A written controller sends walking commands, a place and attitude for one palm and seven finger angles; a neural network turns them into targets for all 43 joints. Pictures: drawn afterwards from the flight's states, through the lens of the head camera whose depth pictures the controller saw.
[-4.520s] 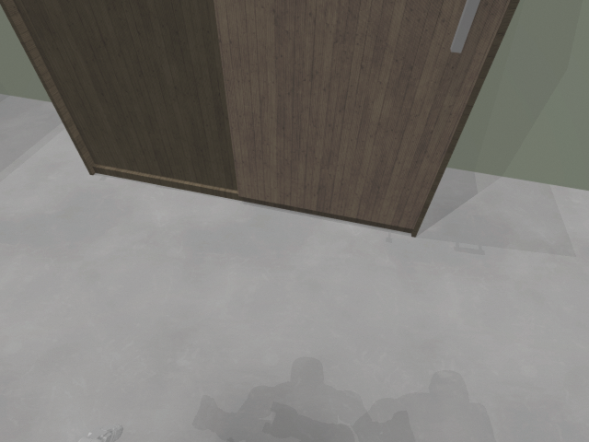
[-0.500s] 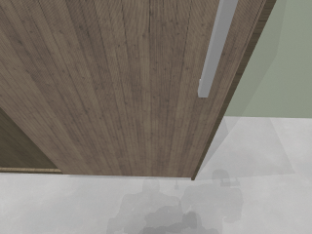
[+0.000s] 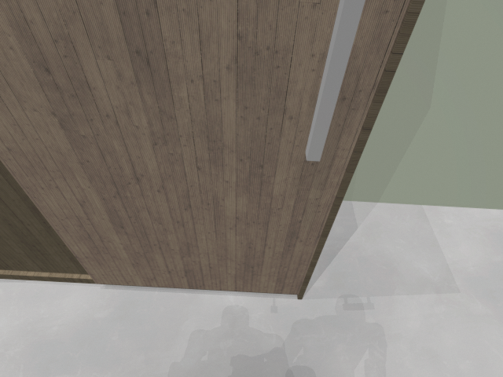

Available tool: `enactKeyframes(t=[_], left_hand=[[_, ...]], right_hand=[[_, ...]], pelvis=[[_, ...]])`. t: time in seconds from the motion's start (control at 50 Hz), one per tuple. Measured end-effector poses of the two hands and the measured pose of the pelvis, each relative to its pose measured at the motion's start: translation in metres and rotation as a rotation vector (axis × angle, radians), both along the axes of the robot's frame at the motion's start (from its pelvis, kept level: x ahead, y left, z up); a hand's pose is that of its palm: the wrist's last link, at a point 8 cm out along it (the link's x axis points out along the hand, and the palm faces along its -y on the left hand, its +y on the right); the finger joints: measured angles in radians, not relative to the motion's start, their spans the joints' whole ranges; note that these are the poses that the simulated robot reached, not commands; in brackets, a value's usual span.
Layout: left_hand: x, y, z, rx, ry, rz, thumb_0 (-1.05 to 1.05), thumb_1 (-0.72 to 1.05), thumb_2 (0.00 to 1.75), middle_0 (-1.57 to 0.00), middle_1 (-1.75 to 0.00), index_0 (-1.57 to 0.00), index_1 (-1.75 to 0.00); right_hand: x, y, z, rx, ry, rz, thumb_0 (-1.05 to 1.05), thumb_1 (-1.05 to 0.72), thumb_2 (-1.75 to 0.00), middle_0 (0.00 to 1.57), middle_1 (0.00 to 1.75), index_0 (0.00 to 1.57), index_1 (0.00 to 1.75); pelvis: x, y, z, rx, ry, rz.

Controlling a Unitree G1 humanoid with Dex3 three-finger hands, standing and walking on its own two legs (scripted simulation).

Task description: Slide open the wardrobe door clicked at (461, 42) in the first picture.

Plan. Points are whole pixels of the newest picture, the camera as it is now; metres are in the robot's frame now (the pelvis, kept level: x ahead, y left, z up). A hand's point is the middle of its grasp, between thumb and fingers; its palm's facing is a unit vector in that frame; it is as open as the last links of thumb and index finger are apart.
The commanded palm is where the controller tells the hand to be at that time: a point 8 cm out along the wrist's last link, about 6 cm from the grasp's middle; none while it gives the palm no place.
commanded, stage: come to a stop and stand still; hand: right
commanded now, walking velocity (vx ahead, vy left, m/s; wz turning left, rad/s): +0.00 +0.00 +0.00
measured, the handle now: (327, 84) +0.54 -0.09 +0.22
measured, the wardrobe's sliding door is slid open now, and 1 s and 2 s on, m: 0.00 0.00 0.00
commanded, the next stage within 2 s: look again from close up in 0.64 s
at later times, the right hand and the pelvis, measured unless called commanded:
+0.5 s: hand out of the picture -0.01 -0.16 -0.18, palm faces +0.04 +0.98 -0.20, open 7.4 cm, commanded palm none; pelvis -0.01 +0.01 -0.01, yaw -2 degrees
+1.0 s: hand out of the picture -0.01 -0.23 -0.17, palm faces +0.04 +0.96 -0.28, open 7.4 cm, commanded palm none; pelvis -0.04 -0.01 -0.01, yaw -2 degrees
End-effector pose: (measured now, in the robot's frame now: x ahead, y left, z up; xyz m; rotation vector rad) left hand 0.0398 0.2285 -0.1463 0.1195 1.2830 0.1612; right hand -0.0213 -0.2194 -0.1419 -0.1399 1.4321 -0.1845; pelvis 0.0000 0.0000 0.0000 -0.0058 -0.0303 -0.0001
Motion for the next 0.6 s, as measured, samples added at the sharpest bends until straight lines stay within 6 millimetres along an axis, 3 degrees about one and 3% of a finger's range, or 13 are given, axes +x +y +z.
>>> enactKeyframes(t=[0.22, 0.36, 0.46, 0.6], left_hand=[[-0.079, 0.000, 0.001, -0.009, 0.175, 0.038, 0.00, 0.92, 0.90, -0.20, -0.30, -0.19, -0.30], [-0.107, -0.011, 0.001, -0.036, 0.247, 0.057, 0.01, 0.91, 0.90, -0.20, -0.30, -0.19, -0.30], [-0.099, -0.010, -0.002, -0.040, 0.195, 0.027, 0.01, 0.91, 0.90, -0.20, -0.30, -0.20, -0.30], [-0.049, 0.007, -0.004, 0.017, 0.021, -0.001, 0.01, 0.91, 0.90, -0.20, -0.30, -0.20, -0.30]], right_hand=[[0.000, 0.025, -0.007, 0.051, -0.022, 0.012, 0.01, -0.91, -0.90, 0.20, 0.30, 0.20, 0.30], [-0.006, 0.026, -0.007, 0.046, -0.004, 0.002, 0.01, -0.92, -0.90, 0.20, 0.30, 0.20, 0.30], [-0.004, 0.018, -0.006, 0.024, -0.034, 0.023, 0.01, -0.91, -0.90, 0.20, 0.30, 0.20, 0.30], [0.017, -0.004, -0.007, -0.029, -0.143, 0.023, 0.01, -0.91, -0.90, 0.20, 0.30, 0.20, 0.30]], pelvis=[[-0.008, 0.011, 0.001, 0.005, -0.004, -0.005], [-0.009, 0.013, 0.001, 0.007, 0.003, -0.010], [-0.011, 0.013, -0.003, 0.016, 0.008, -0.033], [-0.010, 0.009, -0.011, 0.022, -0.009, -0.031]])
